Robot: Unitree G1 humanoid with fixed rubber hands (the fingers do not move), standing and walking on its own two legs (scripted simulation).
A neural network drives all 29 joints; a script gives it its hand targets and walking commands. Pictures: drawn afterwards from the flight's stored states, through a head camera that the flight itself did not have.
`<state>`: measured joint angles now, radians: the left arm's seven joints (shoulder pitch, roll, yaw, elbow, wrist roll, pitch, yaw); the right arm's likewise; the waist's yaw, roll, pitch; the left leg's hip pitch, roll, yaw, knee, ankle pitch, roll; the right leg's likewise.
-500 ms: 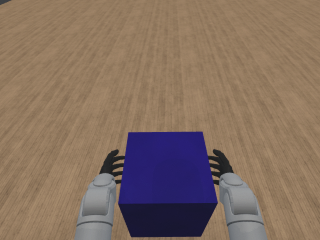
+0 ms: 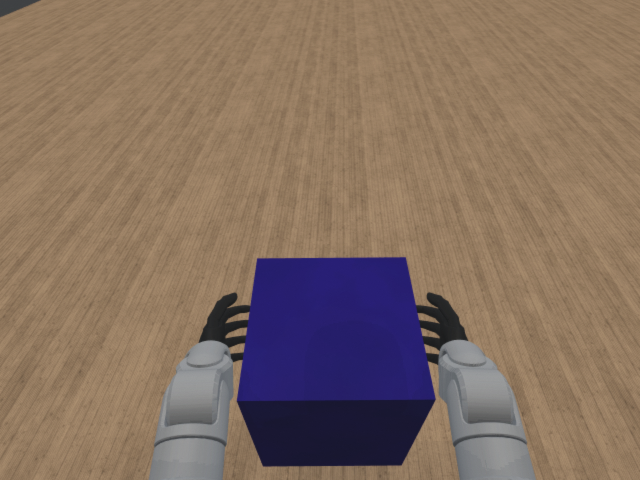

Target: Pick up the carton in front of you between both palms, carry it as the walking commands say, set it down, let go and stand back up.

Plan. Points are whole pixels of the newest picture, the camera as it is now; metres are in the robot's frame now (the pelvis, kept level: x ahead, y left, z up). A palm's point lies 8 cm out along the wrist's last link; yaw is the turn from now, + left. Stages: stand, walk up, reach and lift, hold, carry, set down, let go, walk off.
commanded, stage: carry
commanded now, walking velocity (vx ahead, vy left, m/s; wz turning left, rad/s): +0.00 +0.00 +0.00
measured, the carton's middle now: (331, 365) +0.31 +0.00 -0.05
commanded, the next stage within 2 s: hold in 0.62 s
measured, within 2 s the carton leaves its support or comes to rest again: neither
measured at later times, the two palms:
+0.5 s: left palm (211, 361) +0.27 +0.15 +0.04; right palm (454, 361) +0.27 -0.15 +0.04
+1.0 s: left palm (190, 397) +0.22 +0.16 +0.05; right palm (449, 378) +0.24 -0.13 +0.04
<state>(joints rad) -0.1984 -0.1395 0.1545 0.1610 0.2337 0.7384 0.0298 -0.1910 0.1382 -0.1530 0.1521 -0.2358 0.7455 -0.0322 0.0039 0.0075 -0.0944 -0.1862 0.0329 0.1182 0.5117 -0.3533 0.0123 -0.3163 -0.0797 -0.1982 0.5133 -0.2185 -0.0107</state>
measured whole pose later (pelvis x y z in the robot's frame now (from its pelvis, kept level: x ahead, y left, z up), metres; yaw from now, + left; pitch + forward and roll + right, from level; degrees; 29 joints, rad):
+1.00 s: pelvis -0.05 -0.01 +0.01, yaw +4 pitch -8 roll +0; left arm -0.23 -0.14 0.19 0.23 0.25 0.70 0.01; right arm -0.22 0.14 -0.16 0.19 -0.27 0.74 -0.03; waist 0.00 0.03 0.06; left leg -0.03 0.00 0.01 0.42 -0.24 0.01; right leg -0.11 -0.02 -0.05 0.38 -0.12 0.00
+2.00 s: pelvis -0.05 -0.01 -0.02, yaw +5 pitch +12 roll +1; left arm -0.52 -0.24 0.46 0.51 0.36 0.26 0.03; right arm -0.54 0.13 -0.44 0.53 -0.39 0.29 0.06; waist -0.01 0.04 0.11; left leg -0.60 -0.03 0.00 0.72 -0.33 0.01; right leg -0.69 -0.01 0.00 0.69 -0.21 -0.01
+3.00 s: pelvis -0.11 -0.04 -0.28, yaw +10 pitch +48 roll +4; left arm -1.13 -0.02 0.50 0.65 0.18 0.30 0.09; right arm -1.15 -0.07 -0.43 0.67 -0.24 0.34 -0.03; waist -0.02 0.05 -0.06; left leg -2.02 -0.07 -0.02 1.78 -0.59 -0.04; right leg -2.12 0.00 0.03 1.73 -0.44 -0.01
